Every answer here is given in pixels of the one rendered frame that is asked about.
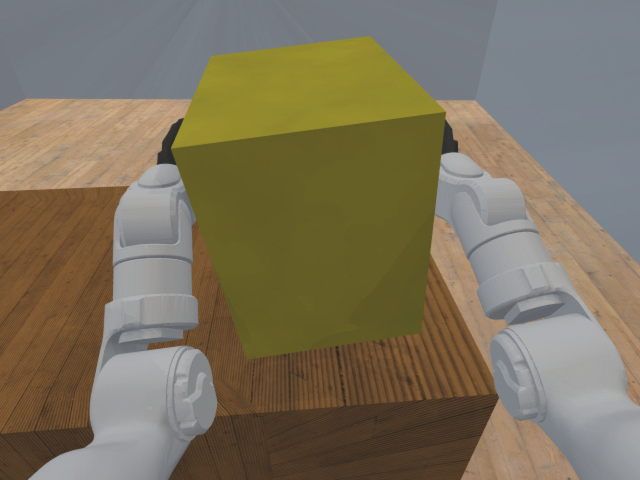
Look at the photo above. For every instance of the right robot upper arm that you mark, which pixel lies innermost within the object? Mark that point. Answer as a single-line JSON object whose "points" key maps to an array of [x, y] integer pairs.
{"points": [[562, 374]]}

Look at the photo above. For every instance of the left robot upper arm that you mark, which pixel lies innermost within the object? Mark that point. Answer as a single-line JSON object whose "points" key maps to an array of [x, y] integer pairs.
{"points": [[147, 406]]}

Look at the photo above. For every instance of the right robot hand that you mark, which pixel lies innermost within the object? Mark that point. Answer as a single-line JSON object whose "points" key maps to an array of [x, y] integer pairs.
{"points": [[449, 144]]}

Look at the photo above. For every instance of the robot right forearm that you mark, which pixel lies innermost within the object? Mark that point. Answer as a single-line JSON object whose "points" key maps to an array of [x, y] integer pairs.
{"points": [[518, 281]]}

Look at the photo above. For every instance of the pedestal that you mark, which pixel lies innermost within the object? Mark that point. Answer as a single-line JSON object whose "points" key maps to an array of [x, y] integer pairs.
{"points": [[412, 407]]}

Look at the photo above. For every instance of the left robot hand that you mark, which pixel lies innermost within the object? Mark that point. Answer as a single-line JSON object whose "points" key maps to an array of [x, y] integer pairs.
{"points": [[166, 156]]}

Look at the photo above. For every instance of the robot left forearm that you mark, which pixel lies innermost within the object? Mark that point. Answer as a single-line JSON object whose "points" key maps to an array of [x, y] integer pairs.
{"points": [[152, 258]]}

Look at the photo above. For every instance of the carton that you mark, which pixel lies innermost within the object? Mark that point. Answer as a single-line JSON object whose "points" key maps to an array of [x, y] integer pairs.
{"points": [[312, 171]]}

